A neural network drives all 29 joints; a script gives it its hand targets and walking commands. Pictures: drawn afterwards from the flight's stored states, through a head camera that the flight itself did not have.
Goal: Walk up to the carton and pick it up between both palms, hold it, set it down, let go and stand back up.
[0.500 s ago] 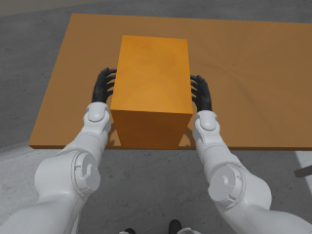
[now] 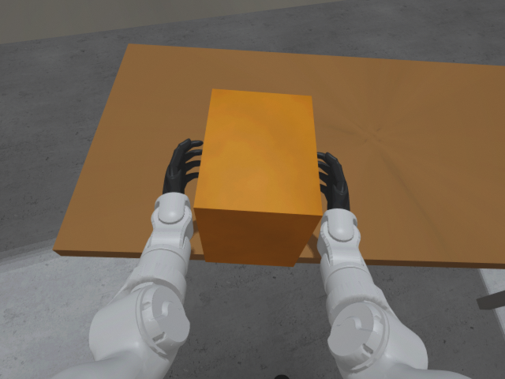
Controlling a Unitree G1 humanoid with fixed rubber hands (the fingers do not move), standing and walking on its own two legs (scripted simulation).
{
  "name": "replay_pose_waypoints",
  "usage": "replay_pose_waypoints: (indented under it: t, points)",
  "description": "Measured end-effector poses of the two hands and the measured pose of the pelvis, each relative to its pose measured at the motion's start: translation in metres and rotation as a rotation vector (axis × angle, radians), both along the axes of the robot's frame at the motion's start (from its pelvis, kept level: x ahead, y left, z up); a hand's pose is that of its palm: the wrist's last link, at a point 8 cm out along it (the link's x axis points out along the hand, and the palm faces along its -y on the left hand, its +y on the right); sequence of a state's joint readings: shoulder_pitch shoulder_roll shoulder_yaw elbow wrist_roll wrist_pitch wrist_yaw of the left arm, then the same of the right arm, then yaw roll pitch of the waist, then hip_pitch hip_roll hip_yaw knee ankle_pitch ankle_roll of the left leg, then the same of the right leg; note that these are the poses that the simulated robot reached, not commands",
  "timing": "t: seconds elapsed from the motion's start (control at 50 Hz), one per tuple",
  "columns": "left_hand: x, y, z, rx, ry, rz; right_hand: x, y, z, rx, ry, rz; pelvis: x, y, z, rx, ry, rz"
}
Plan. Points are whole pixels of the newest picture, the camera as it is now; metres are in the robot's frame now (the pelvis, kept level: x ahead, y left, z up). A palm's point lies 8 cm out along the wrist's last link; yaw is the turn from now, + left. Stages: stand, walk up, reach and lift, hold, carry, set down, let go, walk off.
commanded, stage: reach and lift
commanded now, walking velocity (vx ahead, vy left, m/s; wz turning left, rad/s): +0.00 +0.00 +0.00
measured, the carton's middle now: (255, 183) +0.45 -0.02 -0.02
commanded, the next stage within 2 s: none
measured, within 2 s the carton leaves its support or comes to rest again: leaves its support in 1.36 s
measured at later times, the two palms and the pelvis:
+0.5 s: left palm (177, 187) +0.42 +0.12 +0.02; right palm (335, 201) +0.38 -0.14 +0.02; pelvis +0.00 +0.00 +0.00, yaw +0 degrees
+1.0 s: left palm (176, 187) +0.42 +0.12 +0.02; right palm (335, 201) +0.38 -0.14 +0.02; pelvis +0.00 +0.00 +0.00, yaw +1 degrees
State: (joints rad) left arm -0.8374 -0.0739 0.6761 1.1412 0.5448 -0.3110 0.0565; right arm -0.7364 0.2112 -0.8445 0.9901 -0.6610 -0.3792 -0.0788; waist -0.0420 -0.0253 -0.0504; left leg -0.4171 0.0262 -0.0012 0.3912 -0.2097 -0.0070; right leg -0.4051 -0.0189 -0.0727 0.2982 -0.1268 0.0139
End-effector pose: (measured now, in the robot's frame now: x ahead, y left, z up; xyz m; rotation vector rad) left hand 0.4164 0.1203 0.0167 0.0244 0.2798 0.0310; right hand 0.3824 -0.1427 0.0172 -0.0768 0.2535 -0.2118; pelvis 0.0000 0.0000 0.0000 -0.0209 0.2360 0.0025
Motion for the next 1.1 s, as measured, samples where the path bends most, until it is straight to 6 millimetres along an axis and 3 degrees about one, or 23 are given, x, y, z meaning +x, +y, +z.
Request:
replay_pose_waypoints:
  t: [1.1]
  points:
    - [0.0004, 0.0028, 0.0000, 0.004, 0.006, 0.013, 0.0030, 0.0028, 0.0016, -0.008, -0.011, 0.004, 0.0016, -0.0020, 0.0003, -0.002, 0.039, 0.013]
